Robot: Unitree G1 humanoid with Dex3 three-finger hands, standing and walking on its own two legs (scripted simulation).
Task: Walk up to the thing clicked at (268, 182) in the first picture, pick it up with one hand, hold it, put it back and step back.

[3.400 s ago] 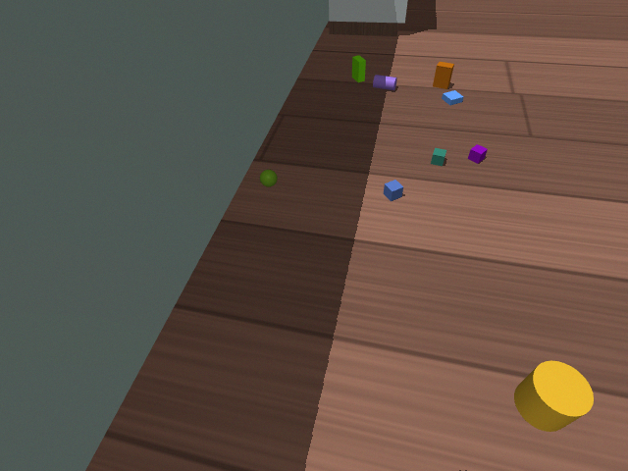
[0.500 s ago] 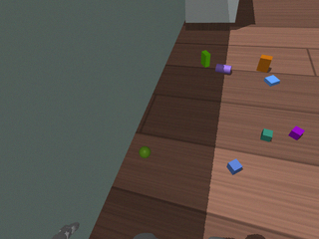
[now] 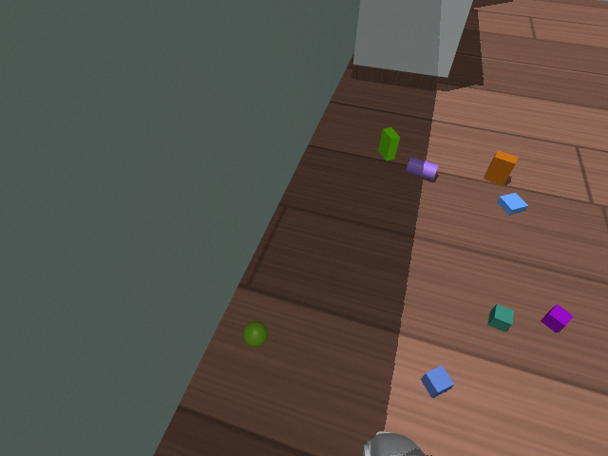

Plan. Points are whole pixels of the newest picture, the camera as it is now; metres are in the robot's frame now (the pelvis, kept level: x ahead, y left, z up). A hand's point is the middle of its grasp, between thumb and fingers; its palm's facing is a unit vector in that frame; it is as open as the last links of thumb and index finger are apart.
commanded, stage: walk up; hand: left
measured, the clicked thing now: (255, 333) +0.58 +0.20 -0.73
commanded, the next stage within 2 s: stand in 1.82 s
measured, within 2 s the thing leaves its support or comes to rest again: neither
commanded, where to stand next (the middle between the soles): +0.22 -0.02 m, yaw -1 degrees
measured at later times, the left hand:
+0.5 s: hand (161, 422) +0.19 +0.25 -0.14, palm faces -0.04 -0.90 -0.44, open 7.3 cm
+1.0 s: hand (163, 413) +0.21 +0.25 -0.15, palm faces -0.01 -0.93 -0.37, open 7.3 cm
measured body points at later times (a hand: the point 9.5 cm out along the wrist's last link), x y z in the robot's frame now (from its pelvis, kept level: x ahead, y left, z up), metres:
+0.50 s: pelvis +0.12 -0.03 -0.02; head +0.16 -0.05 +0.43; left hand +0.19 +0.30 -0.11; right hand +0.22 -0.34 -0.14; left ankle +0.19 +0.11 -0.73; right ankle +0.17 -0.16 -0.73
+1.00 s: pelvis +0.15 -0.01 +0.00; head +0.17 -0.01 +0.45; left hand +0.21 +0.30 -0.13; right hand +0.27 -0.31 -0.13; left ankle +0.19 +0.11 -0.73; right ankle +0.17 -0.16 -0.73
